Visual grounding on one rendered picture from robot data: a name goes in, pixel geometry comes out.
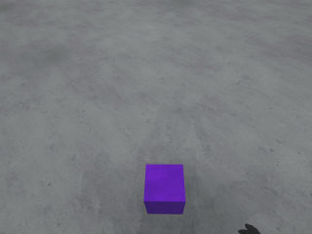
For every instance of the right robot hand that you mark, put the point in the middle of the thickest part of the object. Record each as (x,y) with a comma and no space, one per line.
(251,230)

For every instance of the carton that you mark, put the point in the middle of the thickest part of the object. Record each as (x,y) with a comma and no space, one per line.
(164,190)

